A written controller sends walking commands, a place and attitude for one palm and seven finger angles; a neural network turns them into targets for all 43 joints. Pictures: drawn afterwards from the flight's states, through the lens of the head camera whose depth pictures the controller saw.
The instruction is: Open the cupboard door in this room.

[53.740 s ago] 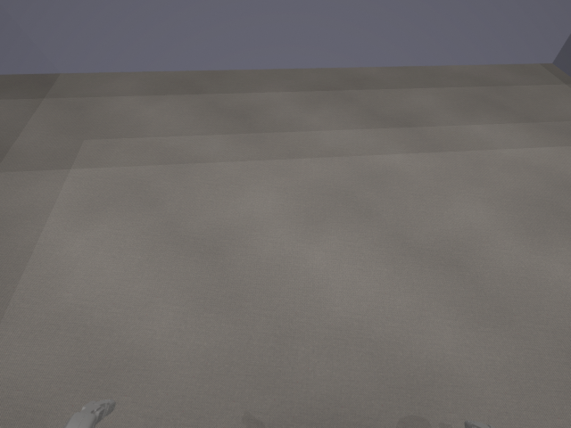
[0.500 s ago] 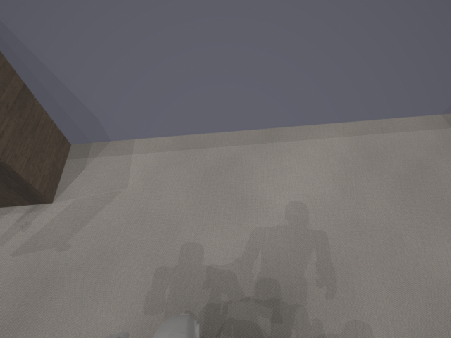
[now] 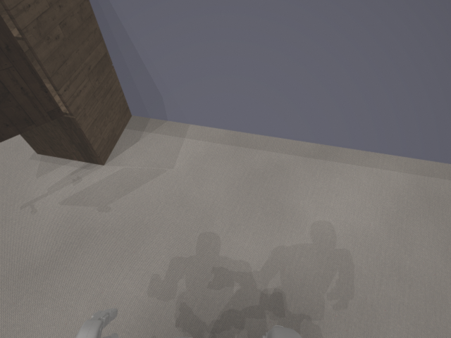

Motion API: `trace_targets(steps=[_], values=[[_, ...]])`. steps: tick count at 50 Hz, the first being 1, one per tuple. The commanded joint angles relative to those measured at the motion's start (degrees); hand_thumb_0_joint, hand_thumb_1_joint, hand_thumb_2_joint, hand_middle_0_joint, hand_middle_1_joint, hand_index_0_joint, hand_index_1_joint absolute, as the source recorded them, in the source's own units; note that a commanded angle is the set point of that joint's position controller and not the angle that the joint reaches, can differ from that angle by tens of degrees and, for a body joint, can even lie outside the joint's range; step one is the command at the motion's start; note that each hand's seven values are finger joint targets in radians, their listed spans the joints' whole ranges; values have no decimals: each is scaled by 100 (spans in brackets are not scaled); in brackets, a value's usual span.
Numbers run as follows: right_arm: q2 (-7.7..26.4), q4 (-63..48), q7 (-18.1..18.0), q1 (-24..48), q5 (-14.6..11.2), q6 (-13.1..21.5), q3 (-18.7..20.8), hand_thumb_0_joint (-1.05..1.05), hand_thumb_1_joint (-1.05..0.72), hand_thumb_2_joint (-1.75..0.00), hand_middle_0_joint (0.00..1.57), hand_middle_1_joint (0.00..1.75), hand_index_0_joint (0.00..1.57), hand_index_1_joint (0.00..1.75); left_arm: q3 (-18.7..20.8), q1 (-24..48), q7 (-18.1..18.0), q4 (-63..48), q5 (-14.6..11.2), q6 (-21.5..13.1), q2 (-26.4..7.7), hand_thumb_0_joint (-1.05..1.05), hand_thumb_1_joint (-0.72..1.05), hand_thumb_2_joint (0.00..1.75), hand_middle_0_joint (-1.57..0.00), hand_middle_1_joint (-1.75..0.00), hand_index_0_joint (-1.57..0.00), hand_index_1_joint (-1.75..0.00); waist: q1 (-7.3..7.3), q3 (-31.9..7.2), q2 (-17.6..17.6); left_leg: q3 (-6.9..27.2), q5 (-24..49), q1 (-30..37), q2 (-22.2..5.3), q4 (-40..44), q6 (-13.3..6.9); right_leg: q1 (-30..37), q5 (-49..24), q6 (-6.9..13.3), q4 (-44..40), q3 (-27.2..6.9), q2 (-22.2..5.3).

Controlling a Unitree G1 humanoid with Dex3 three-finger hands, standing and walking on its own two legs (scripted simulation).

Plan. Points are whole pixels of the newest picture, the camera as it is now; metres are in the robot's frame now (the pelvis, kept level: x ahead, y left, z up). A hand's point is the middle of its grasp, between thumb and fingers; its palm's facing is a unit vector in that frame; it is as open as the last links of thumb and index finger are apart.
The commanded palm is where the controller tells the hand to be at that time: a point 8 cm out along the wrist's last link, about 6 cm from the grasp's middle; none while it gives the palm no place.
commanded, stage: turn to face it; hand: left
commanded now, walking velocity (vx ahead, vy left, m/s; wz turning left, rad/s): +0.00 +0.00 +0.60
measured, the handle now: out of the picture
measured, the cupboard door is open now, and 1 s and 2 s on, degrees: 49 49 49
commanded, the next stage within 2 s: take the last steps up to it in 1.02 s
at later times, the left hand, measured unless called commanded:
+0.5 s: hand out of the picture -0.03 +0.19 -0.18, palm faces +0.37 -0.90 -0.24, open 7.3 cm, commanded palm none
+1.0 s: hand out of the picture +0.02 +0.19 -0.16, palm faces +0.49 -0.84 -0.25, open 7.3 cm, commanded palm none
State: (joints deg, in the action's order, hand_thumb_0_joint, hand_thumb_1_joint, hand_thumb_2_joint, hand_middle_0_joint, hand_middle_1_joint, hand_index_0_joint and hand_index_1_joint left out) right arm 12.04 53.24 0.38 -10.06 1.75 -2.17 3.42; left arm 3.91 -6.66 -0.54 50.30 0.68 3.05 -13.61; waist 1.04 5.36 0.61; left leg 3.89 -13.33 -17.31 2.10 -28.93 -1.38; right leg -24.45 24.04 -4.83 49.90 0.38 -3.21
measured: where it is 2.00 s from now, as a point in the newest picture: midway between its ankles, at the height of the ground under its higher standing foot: outside the picture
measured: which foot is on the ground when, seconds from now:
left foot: down 0.00-0.08, up 0.10-0.50, down 0.52-1.00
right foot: up 0.00-0.06, down 0.08-0.52, up 0.54-0.96, down 0.98-1.00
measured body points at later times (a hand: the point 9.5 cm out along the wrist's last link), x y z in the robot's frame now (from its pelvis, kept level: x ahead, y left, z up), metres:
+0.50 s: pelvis +0.01 -0.02 -0.01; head +0.05 +0.01 +0.43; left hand -0.04 +0.23 -0.16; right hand +0.20 -0.23 -0.15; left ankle -0.02 +0.08 -0.74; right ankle +0.00 -0.14 -0.74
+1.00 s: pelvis +0.03 -0.03 -0.01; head +0.07 -0.02 +0.44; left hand -0.01 +0.23 -0.14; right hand +0.18 -0.22 -0.17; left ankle -0.02 +0.08 -0.74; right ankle +0.06 -0.14 -0.74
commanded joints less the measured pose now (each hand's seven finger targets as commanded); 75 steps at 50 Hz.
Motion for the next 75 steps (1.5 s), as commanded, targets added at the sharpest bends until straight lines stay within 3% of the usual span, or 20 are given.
trace_targets(steps=[1,3,4,5,6,10,20,24,26,27,32,43,47,48,50,56,64,70,74,75], values=[[1213,-439,-92,73,-40,59,358,0,-90,-90,20,30,20,30,82,-377,-60,-407,-26,-233,-406,0,90,90,-20,-30,-20,-30,-117,-1011,870,1580,2191,367,-1179,320,-683,963,-442,62,-1507,166,302],[936,-514,-51,159,-129,67,330,0,-90,-90,20,30,20,30,176,-853,-117,-311,18,-347,-796,0,90,90,-20,-30,-20,-30,-379,-1203,-15,1199,956,-722,-619,-435,-167,2534,-1383,220,-3017,-392,-362],[546,-611,-31,121,-160,80,283,0,-90,-90,20,30,20,30,275,-979,-164,-280,96,-387,-1295,0,90,90,-20,-30,-20,-30,-442,-1230,-1665,31,-1462,-1721,264,-1808,320,3066,-2167,843,-3317,-1932,-1995],[782,-622,-25,221,-104,46,321,0,-90,-90,20,30,20,30,227,-938,-176,-300,78,-373,-1322,0,90,90,-20,-30,-20,-30,-431,-994,-1481,-25,-2372,-1697,114,-3196,348,2245,-2845,1412,-3257,-2139,-2660],[722,-526,18,146,-58,-7,305,0,-90,-90,20,30,20,30,128,-628,-174,-357,47,-372,-1031,0,90,90,-20,-30,-20,-30,-226,-708,-906,149,-1923,-1721,-34,-3866,345,1919,-2886,1422,-3178,-1474,-2237],[598,-284,93,75,-78,-135,258,0,-90,-90,20,30,20,30,25,-329,-173,-437,4,-394,-581,0,90,90,-20,-30,-20,-30,20,-569,-1273,-242,-996,-1740,-286,-4147,556,2015,-4128,972,-2871,-41,-1401],[367,-454,146,762,-114,-66,100,0,-90,-90,20,30,20,30,212,-1048,-148,-146,102,-367,-962,0,90,90,-20,-30,-20,-30,-358,-632,-1315,-978,-1276,-866,-260,-1553,411,2410,-4654,1064,-2361,495,-1799],[714,-291,119,-97,-74,40,185,0,-90,-90,20,30,20,30,230,-799,-78,-142,13,-343,-1016,0,90,90,-20,-30,-20,-30,208,-1057,-591,-958,385,1116,-221,282,155,1385,-3872,553,-911,1029,-1610],[1812,-158,0,-877,-63,75,437,0,-90,-90,20,30,20,30,30,-343,-48,-559,-25,-262,-381,0,90,90,-20,-30,-20,-30,589,-1467,1762,2130,4231,2246,-2612,678,-1224,-912,1568,-6,1422,720,-340],[1712,-115,-30,-830,-67,43,386,0,-90,-90,20,30,20,30,54,-242,-96,-587,21,-182,-558,0,90,90,-20,-30,-20,-30,490,-1414,968,1658,3752,1996,-2710,595,-1391,-888,1463,118,1711,134,-489],[1125,-400,-150,163,-41,137,176,0,-90,-90,20,30,20,30,105,-508,-2,-85,69,-77,-484,0,90,90,-20,-30,-20,-30,-53,-512,617,847,1622,619,-1586,1115,-779,-684,-119,40,1783,-4,-353],[988,-163,-145,-274,-12,132,171,0,-90,-90,20,30,20,30,-9,-213,-18,-164,26,-156,-255,0,90,90,-20,-30,-20,-30,66,-758,857,1056,1948,798,-1486,866,-886,83,108,31,-294,204,51],[900,-130,-152,-144,-59,114,179,0,-90,-90,20,30,20,30,12,-729,-61,36,-20,-258,-214,0,90,90,-20,-30,-20,-30,-198,-978,694,1079,2048,346,-1236,365,-634,1385,-950,134,-2041,301,225],[768,-125,-126,-114,-106,129,158,0,-90,-90,20,30,20,30,45,-949,-91,107,-4,-325,-400,0,90,90,-20,-30,-20,-30,-303,-1065,349,931,1559,-27,-987,49,-381,2054,-1526,183,-2749,63,-18],[307,-274,-93,-88,-142,105,96,0,-90,-90,20,30,20,30,144,-1099,-142,154,82,-403,-1061,0,90,90,-20,-30,-20,-30,-353,-847,-1717,-258,-1969,-1262,151,-1971,249,2344,-2965,1188,-3274,-1873,-2220],[321,213,-43,-178,-90,-83,137,0,-90,-90,20,30,20,30,-31,-682,-155,119,2,-452,-387,0,90,90,-20,-30,-20,-30,-62,-428,-976,-183,-1029,-1404,-270,-3686,428,1935,-4178,1141,-3002,-239,-1340],[232,87,81,503,-41,39,69,0,-90,-90,20,30,20,30,120,-1606,-86,600,87,-577,-561,0,90,90,-20,-30,-20,-30,-539,-259,-874,-500,-1032,-1819,-489,-2525,455,2714,-2141,1263,-3526,-585,-1881],[141,-68,186,771,-68,150,-1,0,-90,-90,20,30,20,30,150,-1603,-15,813,144,-587,-698,0,90,90,-20,-30,-20,-30,-510,-60,-1120,-869,-999,-975,-412,-1186,313,2094,-1422,1189,-3552,-194,-1916],[455,351,99,-660,-49,315,54,0,-90,-90,20,30,20,30,117,-1182,47,809,82,-546,-621,0,90,90,-20,-30,-20,-30,243,-527,-286,-1213,-314,1847,-128,417,121,622,-1296,688,-2085,677,-1212],[1031,512,29,-1349,3,366,204,0,-90,-90,20,30,20,30,36,-1245,96,703,32,-526,-282,0,90,90,-20,-30,-20,-30,534,-983,1190,436,-733,2828,-1341,721,-321,-395,-314,394,-530,1191,-535]])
